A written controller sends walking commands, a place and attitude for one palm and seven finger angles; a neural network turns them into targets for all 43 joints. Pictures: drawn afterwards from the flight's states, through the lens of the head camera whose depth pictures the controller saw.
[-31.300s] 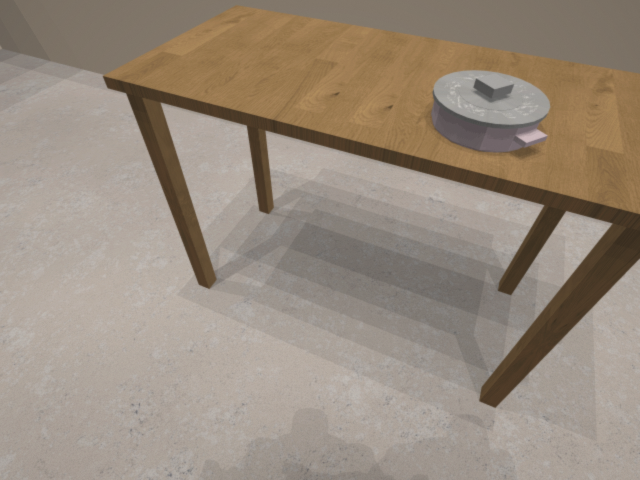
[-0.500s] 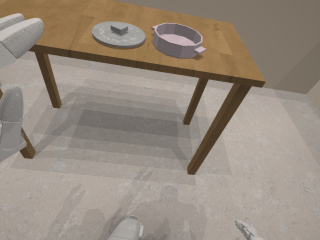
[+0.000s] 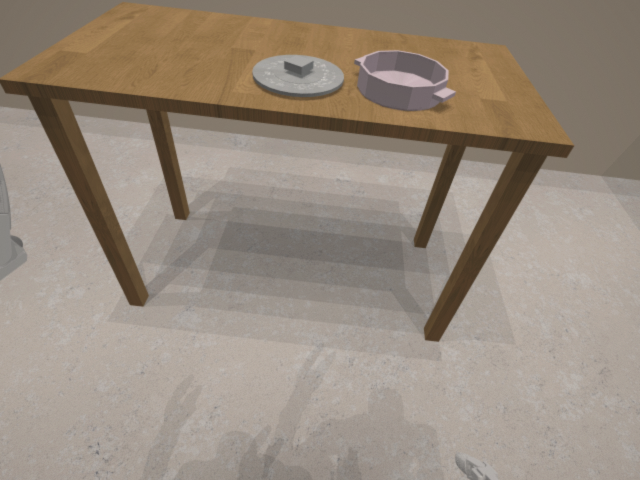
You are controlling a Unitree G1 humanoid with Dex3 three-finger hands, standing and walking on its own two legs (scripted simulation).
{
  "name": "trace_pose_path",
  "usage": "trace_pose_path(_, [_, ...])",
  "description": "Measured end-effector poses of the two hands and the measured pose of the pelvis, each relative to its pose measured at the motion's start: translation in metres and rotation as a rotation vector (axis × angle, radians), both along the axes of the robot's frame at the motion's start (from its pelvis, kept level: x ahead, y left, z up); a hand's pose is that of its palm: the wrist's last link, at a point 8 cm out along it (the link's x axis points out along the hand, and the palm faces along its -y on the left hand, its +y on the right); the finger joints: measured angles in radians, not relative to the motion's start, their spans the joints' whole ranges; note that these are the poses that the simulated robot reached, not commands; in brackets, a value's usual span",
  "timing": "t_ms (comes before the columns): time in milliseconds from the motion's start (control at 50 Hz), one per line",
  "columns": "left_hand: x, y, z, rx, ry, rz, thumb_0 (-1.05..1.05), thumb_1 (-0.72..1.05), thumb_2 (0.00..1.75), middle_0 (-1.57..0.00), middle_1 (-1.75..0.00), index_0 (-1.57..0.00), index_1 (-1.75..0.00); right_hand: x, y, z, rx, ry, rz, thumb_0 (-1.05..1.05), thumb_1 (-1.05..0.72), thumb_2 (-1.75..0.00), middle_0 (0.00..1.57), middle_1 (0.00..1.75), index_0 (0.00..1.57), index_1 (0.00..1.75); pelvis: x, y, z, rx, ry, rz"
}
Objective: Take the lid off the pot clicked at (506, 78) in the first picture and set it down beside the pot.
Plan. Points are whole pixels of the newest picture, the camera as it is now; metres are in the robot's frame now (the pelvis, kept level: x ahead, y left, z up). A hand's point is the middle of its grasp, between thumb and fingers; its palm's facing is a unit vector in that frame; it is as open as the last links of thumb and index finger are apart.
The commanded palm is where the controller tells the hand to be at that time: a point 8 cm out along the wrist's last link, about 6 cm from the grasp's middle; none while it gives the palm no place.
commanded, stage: stop stepping back and stand still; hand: left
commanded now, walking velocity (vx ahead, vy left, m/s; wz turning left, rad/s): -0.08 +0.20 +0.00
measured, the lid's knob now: (298, 64) +0.93 +0.15 +0.12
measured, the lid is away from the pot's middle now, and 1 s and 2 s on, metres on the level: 0.24 0.24 0.24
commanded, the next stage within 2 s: let the arm hang, fingers relaxed in 1.68 s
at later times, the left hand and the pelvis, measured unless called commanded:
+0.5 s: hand out of the picture +0.09 +0.23 -0.18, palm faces +0.08 -0.97 -0.22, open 6.7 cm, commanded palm none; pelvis +0.05 +0.04 -0.01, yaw +4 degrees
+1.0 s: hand out of the picture +0.14 +0.22 -0.16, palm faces +0.02 -0.97 -0.25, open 7.3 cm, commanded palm none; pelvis +0.09 +0.03 +0.01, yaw +1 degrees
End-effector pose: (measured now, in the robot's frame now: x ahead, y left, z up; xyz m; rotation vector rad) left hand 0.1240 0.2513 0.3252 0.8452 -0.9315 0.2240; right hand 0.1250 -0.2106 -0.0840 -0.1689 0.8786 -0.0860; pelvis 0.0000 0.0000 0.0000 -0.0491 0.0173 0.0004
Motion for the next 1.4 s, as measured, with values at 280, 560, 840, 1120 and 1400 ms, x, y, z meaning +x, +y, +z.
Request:
trace_pose_path(280, [0.057,0.018,-0.407,-0.724,1.553,0.407,0.01,0.91,0.90,-0.19,-0.30,-0.18,-0.29,-0.012,-0.041,-0.065,-0.061,0.014,-0.070,0.00,-0.91,-0.90,0.20,0.30,0.20,0.30,0.010,0.018,-0.038,0.122,-0.025,0.058])
trace_pose_path(560, [-0.050,0.039,-0.461,-0.858,2.116,0.730,-0.08,0.97,0.89,-0.21,-0.30,-0.20,-0.30,-0.096,0.024,-0.047,-0.023,0.526,-0.161,0.01,-0.91,-0.90,0.19,0.30,0.20,0.30,0.063,0.042,0.002,0.037,0.048,0.032])
trace_pose_path(840, [0.003,0.016,-0.448,-0.844,2.077,0.706,0.00,0.91,0.90,-0.20,-0.30,-0.20,-0.30,-0.063,0.061,-0.059,0.107,0.576,-0.178,0.00,-0.91,-0.90,0.20,0.30,0.20,0.30,0.098,0.040,0.013,0.054,0.018,0.026])
trace_pose_path(1120, [-0.010,0.009,-0.450,-0.849,2.060,0.687,0.00,0.93,0.90,-0.20,-0.30,-0.20,-0.30,-0.043,0.020,-0.051,0.023,0.464,-0.187,0.01,-0.92,-0.90,0.19,0.30,0.20,0.30,0.079,0.030,0.015,0.056,-0.009,0.014])
trace_pose_path(1400, [-0.089,-0.009,-0.453,-0.884,2.195,0.711,0.00,0.91,0.90,-0.20,-0.30,-0.20,-0.30,-0.092,0.029,-0.048,0.046,0.532,-0.170,0.00,-0.92,-0.90,0.19,0.30,0.20,0.30,0.054,0.028,0.019,0.045,-0.035,0.011])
